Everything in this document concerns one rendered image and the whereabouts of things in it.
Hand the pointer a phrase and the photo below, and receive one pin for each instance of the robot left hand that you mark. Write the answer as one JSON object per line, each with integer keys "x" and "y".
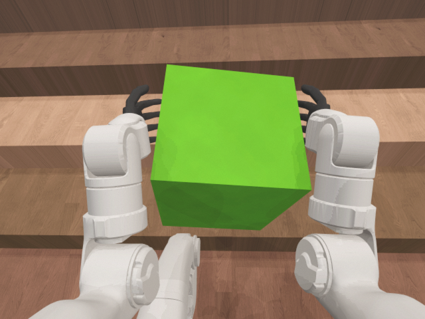
{"x": 132, "y": 106}

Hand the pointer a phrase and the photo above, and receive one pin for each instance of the robot left shin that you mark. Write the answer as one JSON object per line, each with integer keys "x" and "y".
{"x": 192, "y": 293}

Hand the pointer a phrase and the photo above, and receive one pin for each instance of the robot right upper arm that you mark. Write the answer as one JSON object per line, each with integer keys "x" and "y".
{"x": 342, "y": 273}

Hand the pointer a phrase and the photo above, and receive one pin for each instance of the robot left forearm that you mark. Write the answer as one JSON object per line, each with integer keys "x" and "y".
{"x": 112, "y": 157}

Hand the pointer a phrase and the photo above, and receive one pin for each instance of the robot left upper arm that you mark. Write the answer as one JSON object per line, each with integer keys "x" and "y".
{"x": 116, "y": 281}

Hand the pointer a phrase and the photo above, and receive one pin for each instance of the robot right hand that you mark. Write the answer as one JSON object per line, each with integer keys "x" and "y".
{"x": 319, "y": 99}

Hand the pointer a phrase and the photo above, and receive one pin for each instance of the robot left thigh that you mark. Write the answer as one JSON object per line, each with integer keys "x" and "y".
{"x": 181, "y": 253}

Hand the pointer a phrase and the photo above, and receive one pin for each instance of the carton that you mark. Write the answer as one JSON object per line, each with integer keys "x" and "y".
{"x": 229, "y": 151}

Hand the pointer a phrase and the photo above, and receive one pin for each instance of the robot right forearm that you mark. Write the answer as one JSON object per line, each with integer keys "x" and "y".
{"x": 346, "y": 148}

